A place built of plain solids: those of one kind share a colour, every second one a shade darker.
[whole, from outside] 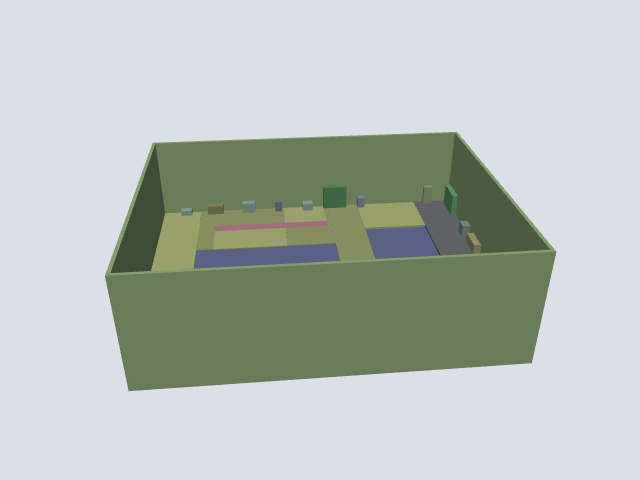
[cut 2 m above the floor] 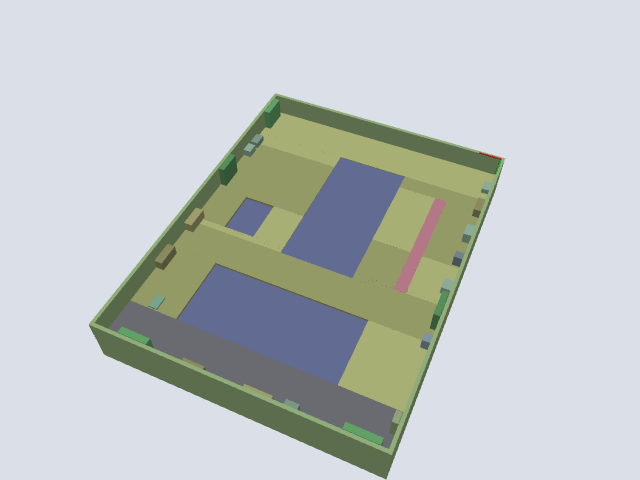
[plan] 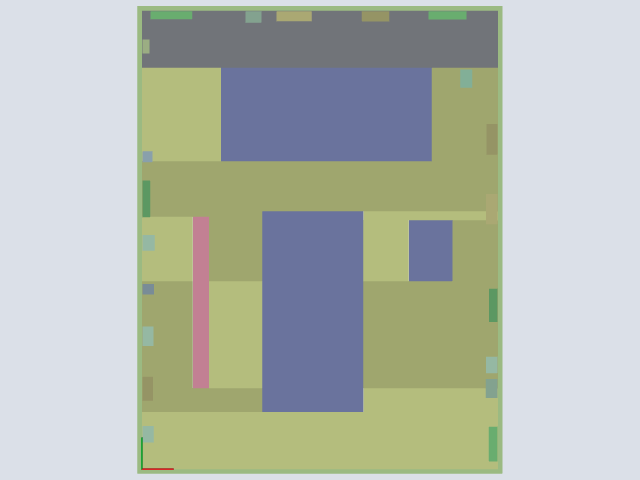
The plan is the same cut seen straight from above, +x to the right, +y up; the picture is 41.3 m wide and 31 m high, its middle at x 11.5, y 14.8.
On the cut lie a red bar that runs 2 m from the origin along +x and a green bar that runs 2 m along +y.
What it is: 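A vehicle workshop, tram depot or goods shed with inspection pits, wash bays, truck wells or a traverser pit in its floor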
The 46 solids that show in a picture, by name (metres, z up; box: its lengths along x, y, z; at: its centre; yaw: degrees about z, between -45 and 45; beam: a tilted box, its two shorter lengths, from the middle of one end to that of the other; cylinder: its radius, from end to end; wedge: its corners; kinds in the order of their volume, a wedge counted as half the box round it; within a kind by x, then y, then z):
{
 "floor_1": {"box": [3.29, 6.91, 2.4], "at": [1.65, 8.68, -1.2]},
 "floor_2": {"box": [3.29, 3.94, 2.4], "at": [1.65, 14.1, -1.2]},
 "floor_3": {"box": [3.29, 0.23, 2.4], "at": [1.65, 16.18, -1.2]},
 "floor_4": {"box": [5.1, 6.04, 2.4], "at": [2.55, 22.9, -1.2]},
 "floor_5": {"box": [7.77, 1.53, 2.4], "at": [3.88, 4.46, -1.2]},
 "floor_6": {"box": [7.77, 0.36, 2.4], "at": [3.88, 16.48, -1.2]},
 "floor_7": {"box": [3.44, 6.91, 2.4], "at": [6.05, 8.68, -1.2]},
 "floor_8": {"box": [3.44, 3.94, 2.4], "at": [6.05, 14.1, -1.2]},
 "floor_9": {"box": [3.44, 0.23, 2.4], "at": [6.05, 16.18, -1.2]},
 "floor_10": {"box": [22.99, 3.69, 2.4], "at": [11.49, 1.84, -1.2]},
 "floor_11": {"box": [22.99, 3.22, 2.4], "at": [11.49, 18.27, -1.2]},
 "floor_12": {"box": [2.94, 3.94, 2.4], "at": [15.77, 14.1, -1.2]},
 "floor_13": {"box": [8.69, 1.53, 2.4], "at": [18.64, 4.46, -1.2]},
 "floor_14": {"box": [8.69, 6.91, 2.4], "at": [18.64, 8.68, -1.2]},
 "floor_15": {"box": [8.69, 0.23, 2.4], "at": [18.64, 16.18, -1.2]},
 "floor_16": {"box": [8.69, 0.36, 2.4], "at": [18.64, 16.48, -1.2]},
 "floor_17": {"box": [4.27, 6.04, 2.4], "at": [20.86, 22.9, -1.2]},
 "floor_18": {"box": [2.93, 3.94, 2.4], "at": [21.52, 14.1, -1.2]},
 "bay_floor_1": {"box": [6.53, 12.97, 2.32], "at": [11.04, 10.18, -1.24]},
 "bay_floor_2": {"box": [13.62, 6.04, 2.2], "at": [11.91, 22.9, -1.3]},
 "bay_floor_3": {"box": [2.82, 3.94, 2.17], "at": [18.65, 14.1, -1.31]},
 "wall_1": {"box": [0.3, 29.61, 9.96], "at": [-0.15, 14.8, 2.58]},
 "wall_2": {"box": [23.59, 0.3, 9.96], "at": [11.49, -0.15, 2.58]},
 "wall_3": {"box": [23.59, 0.3, 9.96], "at": [11.49, 29.76, 2.58]},
 "wall_4": {"box": [0.3, 29.61, 9.96], "at": [23.14, 14.8, 2.58]},
 "bay_cover_1": {"box": [1.04, 11.08, 2.4], "at": [3.81, 10.76, -1.2]},
 "rack_1": {"box": [0.51, 2.38, 2.36], "at": [0.28, 17.46, 1.13]},
 "rack_2": {"box": [2.7, 0.53, 2.14], "at": [1.9, 29.32, 1.02]},
 "rack_3": {"box": [2.47, 0.54, 2.22], "at": [19.73, 29.31, 1.06]},
 "rack_4": {"box": [0.57, 2.24, 2.15], "at": [22.68, 1.62, 1.02]},
 "rack_5": {"box": [0.55, 2.14, 2.27], "at": [22.68, 10.58, 1.08]},
 "bench_1": {"box": [0.69, 1.55, 0.93], "at": [0.38, 5.2, 0.41]},
 "bench_2": {"box": [2.27, 0.65, 0.95], "at": [9.82, 29.25, 0.42]},
 "bench_3": {"box": [1.78, 0.67, 0.95], "at": [15.09, 29.25, 0.42]},
 "bench_4": {"box": [0.74, 1.96, 0.96], "at": [22.59, 16.79, 0.43]},
 "bench_5": {"box": [0.71, 1.98, 0.94], "at": [22.61, 21.3, 0.42]},
 "crates_1": {"box": [0.72, 1.26, 1.08], "at": [0.39, 8.58, 0.49]},
 "crates_2": {"box": [0.73, 1.07, 0.55], "at": [0.4, 2.25, 0.23]},
 "crates_3": {"box": [0.8, 1.02, 0.78], "at": [0.43, 14.61, 0.34]},
 "crates_4": {"box": [1.04, 0.75, 1.15], "at": [7.2, 29.2, 0.53]},
 "crates_5": {"box": [0.75, 1.23, 0.62], "at": [22.59, 5.21, 0.26]},
 "crates_6": {"box": [0.74, 1.07, 0.72], "at": [22.59, 6.74, 0.31]},
 "bin_1": {"box": [0.66, 0.71, 1.11], "at": [0.36, 20.18, 0.51]},
 "bin_2": {"box": [0.75, 0.69, 1.11], "at": [0.41, 11.62, 0.51]},
 "cupboard_1": {"box": [0.46, 0.91, 1.93], "at": [0.26, 27.3, 0.92]},
 "pallet_1": {"box": [0.78, 1.19, 0.19], "at": [20.94, 25.23, 0.04]}
}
